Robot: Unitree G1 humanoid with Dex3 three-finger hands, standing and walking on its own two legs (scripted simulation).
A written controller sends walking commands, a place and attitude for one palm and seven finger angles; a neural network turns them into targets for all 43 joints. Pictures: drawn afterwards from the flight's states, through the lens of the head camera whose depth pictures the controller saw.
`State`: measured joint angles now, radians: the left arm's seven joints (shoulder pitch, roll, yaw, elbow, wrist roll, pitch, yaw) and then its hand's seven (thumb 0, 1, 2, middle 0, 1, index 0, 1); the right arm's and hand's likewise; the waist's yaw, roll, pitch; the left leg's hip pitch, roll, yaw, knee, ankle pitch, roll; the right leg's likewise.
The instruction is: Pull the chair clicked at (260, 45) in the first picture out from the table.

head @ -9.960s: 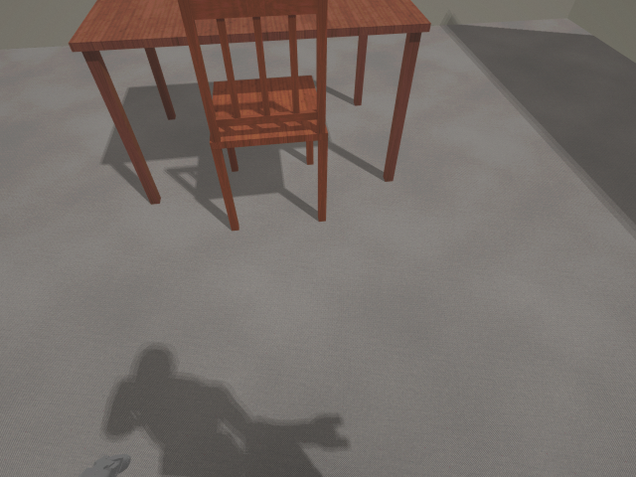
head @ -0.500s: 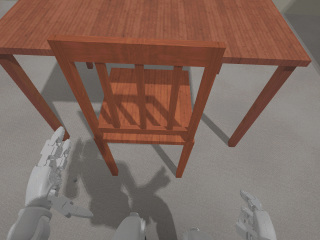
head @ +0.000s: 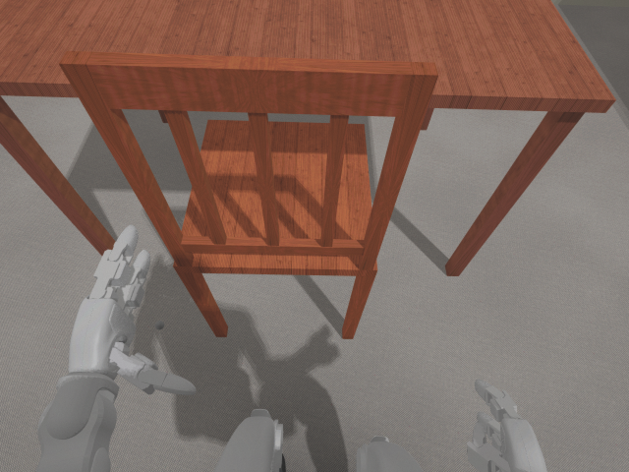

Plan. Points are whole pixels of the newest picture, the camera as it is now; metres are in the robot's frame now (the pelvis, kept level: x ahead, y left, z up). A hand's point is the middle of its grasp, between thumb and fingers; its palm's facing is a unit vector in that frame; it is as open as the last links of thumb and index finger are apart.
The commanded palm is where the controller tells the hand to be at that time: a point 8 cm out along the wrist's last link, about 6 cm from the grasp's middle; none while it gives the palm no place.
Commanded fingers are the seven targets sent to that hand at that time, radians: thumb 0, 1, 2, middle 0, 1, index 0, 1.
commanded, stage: aim the fingers beside a spindle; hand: left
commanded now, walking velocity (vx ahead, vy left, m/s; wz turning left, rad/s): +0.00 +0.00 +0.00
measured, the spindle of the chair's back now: (267, 189) +0.50 +0.10 +0.01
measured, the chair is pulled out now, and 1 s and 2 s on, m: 0.00 0.00 0.00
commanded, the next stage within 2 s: push the fingers through the gap in 1.56 s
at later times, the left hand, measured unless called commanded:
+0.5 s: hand (185, 301) +0.32 +0.18 +0.01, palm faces +0.03 -1.00 -0.04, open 16.9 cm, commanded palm +0.30 +0.23 +0.01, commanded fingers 0.00 -0.50 0.30 -0.06 -0.08 -0.06 -0.08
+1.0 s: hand (206, 274) +0.36 +0.17 -0.01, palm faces +0.02 -1.00 -0.04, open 16.9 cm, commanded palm +0.34 +0.22 -0.01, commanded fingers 0.00 -0.50 0.30 -0.06 -0.08 -0.06 -0.08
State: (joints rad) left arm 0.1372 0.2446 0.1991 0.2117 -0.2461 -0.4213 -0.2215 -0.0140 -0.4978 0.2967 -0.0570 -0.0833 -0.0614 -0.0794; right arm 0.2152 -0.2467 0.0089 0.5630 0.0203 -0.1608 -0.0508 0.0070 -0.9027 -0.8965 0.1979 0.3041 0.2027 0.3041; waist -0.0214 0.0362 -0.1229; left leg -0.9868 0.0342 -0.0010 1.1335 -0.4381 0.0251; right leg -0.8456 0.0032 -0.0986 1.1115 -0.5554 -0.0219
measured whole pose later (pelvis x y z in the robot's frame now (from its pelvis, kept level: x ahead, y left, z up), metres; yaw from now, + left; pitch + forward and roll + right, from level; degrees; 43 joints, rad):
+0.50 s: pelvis +0.00 +0.00 -0.01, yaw -1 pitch +19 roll -3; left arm -0.04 0.23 0.19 0.36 -0.21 -0.45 -0.18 -0.01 -0.50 0.30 -0.06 -0.08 -0.06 -0.08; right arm 0.20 -0.25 0.01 0.58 0.01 -0.11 -0.03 0.01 -0.90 -0.90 0.20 0.30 0.20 0.30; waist -0.03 0.04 -0.14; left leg -1.07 0.04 0.01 1.19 -0.45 0.03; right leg -0.94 0.00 -0.09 1.18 -0.57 -0.02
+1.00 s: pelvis -0.01 +0.00 -0.03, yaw -1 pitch +22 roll -3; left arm -0.25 0.23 0.20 0.55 -0.17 -0.49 -0.12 -0.01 -0.50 0.30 -0.06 -0.08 -0.06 -0.08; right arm 0.22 -0.25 0.00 0.60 0.00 -0.06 -0.01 0.00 -0.90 -0.90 0.20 0.30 0.20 0.30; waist -0.05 0.04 -0.15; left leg -1.18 0.04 0.01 1.26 -0.47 0.03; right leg -1.04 0.01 -0.08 1.25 -0.59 -0.02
